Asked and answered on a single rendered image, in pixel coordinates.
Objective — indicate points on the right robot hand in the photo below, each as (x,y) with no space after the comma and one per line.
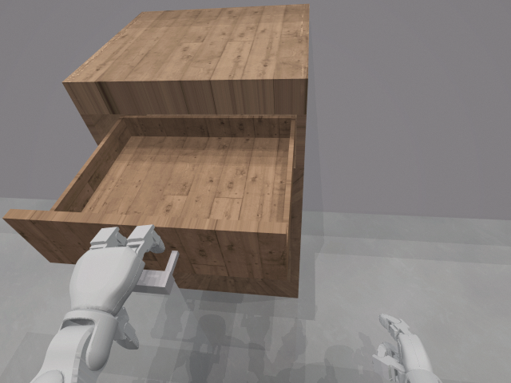
(394,362)

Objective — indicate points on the robot left forearm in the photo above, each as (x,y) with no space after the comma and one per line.
(80,350)

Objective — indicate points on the drawer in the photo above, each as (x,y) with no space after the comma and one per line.
(218,190)

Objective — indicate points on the left robot hand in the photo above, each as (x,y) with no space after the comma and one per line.
(105,276)

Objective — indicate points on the cabinet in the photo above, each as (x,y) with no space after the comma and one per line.
(236,61)

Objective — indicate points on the handle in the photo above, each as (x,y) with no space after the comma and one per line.
(158,281)

